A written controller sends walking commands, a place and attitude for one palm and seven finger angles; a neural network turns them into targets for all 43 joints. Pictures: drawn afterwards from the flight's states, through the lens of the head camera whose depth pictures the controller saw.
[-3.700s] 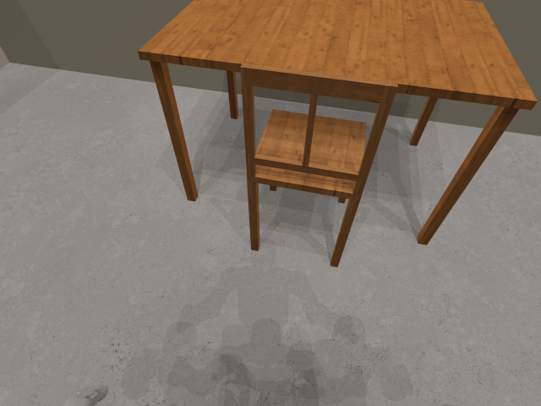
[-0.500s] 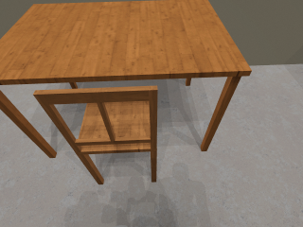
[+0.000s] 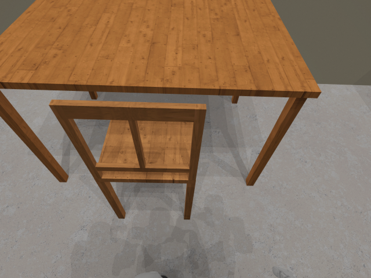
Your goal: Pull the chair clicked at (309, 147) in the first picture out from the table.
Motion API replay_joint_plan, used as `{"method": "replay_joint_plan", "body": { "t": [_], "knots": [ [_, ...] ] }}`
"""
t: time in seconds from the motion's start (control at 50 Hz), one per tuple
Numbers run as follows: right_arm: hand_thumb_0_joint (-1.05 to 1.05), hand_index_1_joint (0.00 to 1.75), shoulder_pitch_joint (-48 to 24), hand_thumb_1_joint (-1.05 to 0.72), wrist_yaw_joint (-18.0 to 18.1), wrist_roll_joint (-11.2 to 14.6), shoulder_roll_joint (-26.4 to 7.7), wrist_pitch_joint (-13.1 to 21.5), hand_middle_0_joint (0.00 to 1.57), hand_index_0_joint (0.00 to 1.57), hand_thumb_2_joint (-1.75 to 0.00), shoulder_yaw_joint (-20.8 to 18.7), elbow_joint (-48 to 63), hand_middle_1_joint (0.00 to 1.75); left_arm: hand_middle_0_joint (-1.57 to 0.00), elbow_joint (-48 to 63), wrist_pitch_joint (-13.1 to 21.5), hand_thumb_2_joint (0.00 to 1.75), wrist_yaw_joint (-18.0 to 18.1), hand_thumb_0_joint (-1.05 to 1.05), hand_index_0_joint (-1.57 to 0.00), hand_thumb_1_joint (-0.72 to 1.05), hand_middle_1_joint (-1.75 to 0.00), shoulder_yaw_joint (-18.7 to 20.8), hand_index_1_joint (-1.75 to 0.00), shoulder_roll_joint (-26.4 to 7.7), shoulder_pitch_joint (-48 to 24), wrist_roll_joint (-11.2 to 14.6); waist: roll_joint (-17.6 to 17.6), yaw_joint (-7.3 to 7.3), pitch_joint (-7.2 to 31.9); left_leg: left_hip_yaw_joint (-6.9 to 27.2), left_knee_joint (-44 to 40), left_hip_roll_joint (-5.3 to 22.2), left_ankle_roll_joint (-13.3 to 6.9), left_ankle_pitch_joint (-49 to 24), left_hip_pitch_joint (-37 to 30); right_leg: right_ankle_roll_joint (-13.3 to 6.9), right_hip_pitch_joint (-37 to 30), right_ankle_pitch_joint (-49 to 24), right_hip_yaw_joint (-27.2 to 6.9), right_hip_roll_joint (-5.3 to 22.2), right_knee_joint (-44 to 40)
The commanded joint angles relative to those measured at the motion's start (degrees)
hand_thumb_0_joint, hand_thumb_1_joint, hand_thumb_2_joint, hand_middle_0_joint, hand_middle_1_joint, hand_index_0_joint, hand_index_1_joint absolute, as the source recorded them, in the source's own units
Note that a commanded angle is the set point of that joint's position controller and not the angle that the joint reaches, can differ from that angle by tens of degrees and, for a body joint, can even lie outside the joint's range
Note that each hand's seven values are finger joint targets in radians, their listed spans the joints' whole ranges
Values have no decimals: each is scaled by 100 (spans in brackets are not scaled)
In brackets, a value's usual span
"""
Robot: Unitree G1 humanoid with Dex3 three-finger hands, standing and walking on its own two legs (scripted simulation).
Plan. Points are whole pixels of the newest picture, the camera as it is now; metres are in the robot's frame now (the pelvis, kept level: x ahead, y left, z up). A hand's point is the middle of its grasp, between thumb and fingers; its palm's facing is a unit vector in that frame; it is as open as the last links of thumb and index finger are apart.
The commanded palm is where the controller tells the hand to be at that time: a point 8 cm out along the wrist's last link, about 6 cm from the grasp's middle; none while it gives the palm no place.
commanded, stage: come to a stop and stand still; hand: left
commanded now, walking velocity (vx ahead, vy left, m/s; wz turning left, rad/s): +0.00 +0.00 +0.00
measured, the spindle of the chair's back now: (138, 145) +0.48 +0.18 -0.09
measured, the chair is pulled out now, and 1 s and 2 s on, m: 0.00 0.00 0.00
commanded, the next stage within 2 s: look again from close up in 0.56 s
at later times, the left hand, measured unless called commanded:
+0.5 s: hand out of the picture -0.04 +0.16 -0.18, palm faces +0.02 -0.98 -0.19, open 7.4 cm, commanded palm none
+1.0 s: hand out of the picture -0.10 +0.15 -0.18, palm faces +0.09 -0.98 -0.15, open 7.4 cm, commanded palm none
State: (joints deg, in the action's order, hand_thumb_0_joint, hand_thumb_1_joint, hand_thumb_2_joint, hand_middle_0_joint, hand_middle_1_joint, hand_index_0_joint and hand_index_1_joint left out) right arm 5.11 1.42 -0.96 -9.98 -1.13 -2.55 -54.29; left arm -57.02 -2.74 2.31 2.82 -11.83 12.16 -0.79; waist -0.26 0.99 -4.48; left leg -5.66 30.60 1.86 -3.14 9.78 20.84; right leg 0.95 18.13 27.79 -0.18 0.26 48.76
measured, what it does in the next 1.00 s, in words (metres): steps on the spot: right foot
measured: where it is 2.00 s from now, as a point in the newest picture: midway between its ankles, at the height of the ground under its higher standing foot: outside the picture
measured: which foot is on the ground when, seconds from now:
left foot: down 0.00-1.00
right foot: up 0.00-0.02, down 0.04-1.00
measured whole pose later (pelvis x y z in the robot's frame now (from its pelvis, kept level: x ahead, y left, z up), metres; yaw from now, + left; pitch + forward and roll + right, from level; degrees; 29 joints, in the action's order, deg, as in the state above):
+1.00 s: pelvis -0.06 -0.01 +0.00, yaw +2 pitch -2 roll -1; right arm 13.2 0.6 -0.8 -9.7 -0.3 -1.9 -61.1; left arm -62.0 0.5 0.7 0.2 -8.5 22.2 -1.5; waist 0.0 0.8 -0.6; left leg -1.1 27.5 -0.8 -1.6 9.5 22.7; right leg 0.4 13.6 18.7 -2.4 0.0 30.9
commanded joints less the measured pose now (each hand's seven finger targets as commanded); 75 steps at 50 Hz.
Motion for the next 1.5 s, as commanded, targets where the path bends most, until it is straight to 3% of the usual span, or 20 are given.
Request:
{"method": "replay_joint_plan", "body": {
  "t": [0.0,0.02,0.04,0.06,0.08,0.14,0.2,0.26,0.3,0.34,0.4,0.5,0.58,0.66,0.72,0.86,0.98,1.06,1.2,1.48],
  "knots": [
    [0,30,471,-90,-149,2,-474,41,20,20,-90,-127,748,30,-20,616,376,90,90,0,-20,90,-30,-5,-30,-817,653,-102,391,-106,656,294,967,138,138,373,-36,-632,56,-1870,-1399,1026,-2440],
    [0,30,644,-90,-181,-7,-323,28,20,20,-90,-99,769,30,-20,718,411,90,66,0,-20,90,-30,-66,-30,-1021,366,-134,315,-342,591,195,1077,-144,283,1100,-336,-867,524,-2052,-1600,1369,-2417],
    [0,30,811,-90,-217,1,-247,28,20,20,-90,-100,738,30,-20,789,379,90,36,0,-20,90,-30,-118,-30,-1076,193,-167,50,-475,698,176,906,-318,300,958,-876,-758,854,-1745,-1227,1127,-2138],
    [0,30,904,-90,-195,-3,-443,19,20,20,-90,-136,730,30,-20,818,356,90,26,0,-20,90,-30,-79,-30,-1000,130,-128,777,-456,717,203,895,-154,244,669,-729,-614,655,-1642,-1036,764,-1897],
    [0,30,1020,-90,-176,2,-544,42,20,20,-90,-142,710,30,-20,862,324,90,25,0,-20,90,-30,-87,-30,-871,67,-124,1144,-433,628,365,657,-20,167,546,-687,-559,649,-1276,-806,645,-1791],
    [0,30,980,-90,-152,-46,-806,-7,20,20,-90,-166,709,30,-20,919,170,90,25,0,-20,90,-30,-88,-30,-724,278,-90,6,-322,-219,1115,-276,367,-26,2008,40,-387,1156,801,-453,216,-1698],
    [0,30,941,-90,-142,-82,-904,-21,20,20,-90,-154,666,30,-20,794,156,90,4,0,-20,90,-30,-49,-30,-616,855,-73,-260,-63,-241,1572,-1083,548,-131,2871,867,-331,423,682,-59,-63,-1475],
    [0,30,961,-90,-136,-79,-762,-36,20,20,-90,-122,579,30,-20,636,194,90,-18,0,-20,90,-30,-33,-30,-577,1222,-69,111,27,56,1082,-612,148,54,2423,608,-550,433,1006,-573,160,-2072],
    [0,30,1164,-90,-132,-67,-548,-20,20,20,-90,-73,442,30,-20,688,241,90,-31,0,-20,90,-30,-44,-30,-637,938,-52,401,-151,71,706,-18,-63,154,1604,3,-665,1002,1224,-1120,485,-2587],
    [0,30,1461,-90,-125,-46,-397,9,20,20,-90,-38,287,30,-20,720,285,90,-35,0,-20,90,-30,-49,-30,-668,613,-31,625,-316,155,565,365,-114,211,1112,-445,-672,1280,1148,-1257,682,-2867],
    [0,30,1706,-90,-103,-33,-451,67,20,20,-90,-13,114,30,-20,639,284,90,-34,0,-20,90,-30,-73,-30,-598,512,-17,270,-370,87,897,-104,57,166,1438,-537,-504,1362,1100,-839,423,-2582],
    [0,30,1317,-90,-58,-50,-714,102,20,20,-90,-36,-8,30,-20,145,248,90,-52,0,-20,90,-30,-107,-30,-249,1414,-40,-465,34,10,1709,-1542,527,-62,2695,515,-347,53,229,-136,-99,-1847],
    [0,30,1218,-90,-54,-26,-574,97,20,20,-90,-26,-177,30,-20,-87,318,90,-73,0,-20,90,-30,-144,-30,-183,1595,-51,-231,29,173,1312,-1295,306,59,2172,71,-418,88,260,-436,57,-2323],
    [0,30,1324,-90,-59,2,-448,118,20,20,-90,-9,-301,30,-20,-136,399,90,-83,0,-20,90,-30,-180,-30,-258,1272,-38,243,-197,180,963,-622,128,179,1291,-577,-452,707,469,-879,375,-2852],
    [0,30,1361,-90,-60,17,-494,134,20,20,-90,-11,-384,30,-20,-155,396,90,-74,0,-20,90,-30,-187,-30,-312,1142,-44,170,-258,20,1094,-740,204,184,1507,-659,-370,954,692,-767,327,-2866],
    [0,30,1062,-90,-42,-5,-696,138,20,20,-90,-44,-392,30,-20,-406,345,90,-85,0,-20,90,-30,-168,-30,-221,1599,-74,-224,-56,-2,1330,-1320,287,127,2198,-225,-320,473,378,-456,104,-2487],
    [0,30,983,-90,-40,25,-660,163,20,20,-90,-42,-432,30,-20,-417,401,90,-110,0,-20,90,-30,-158,-30,-330,1509,-68,173,-77,100,1120,-1019,176,159,1641,-502,-364,525,422,-670,286,-2833],
    [0,30,1032,-90,-45,15,-750,180,20,20,-90,-46,-453,30,-20,-371,410,90,-97,0,-20,90,-30,-157,-30,-425,1320,-54,64,-147,42,1233,-1023,221,152,1659,-551,-347,661,499,-706,310,-2823],
    [0,30,997,-90,-43,-2,-761,157,20,20,-90,-24,-508,30,-20,-438,342,90,-93,0,-20,90,-30,-153,-30,-321,1568,-70,-181,-6,44,1475,-1547,322,99,2249,-196,-288,216,244,-381,131,-2523],
    [0,30,1183,-90,-33,-19,-586,18,20,20,-90,-48,-589,30,-20,-411,231,90,-123,0,-20,90,-30,-60,-30,-327,1489,-76,151,-111,50,1034,-1001,29,259,1962,-540,-350,797,884,-357,153,-2774]
  ]
}}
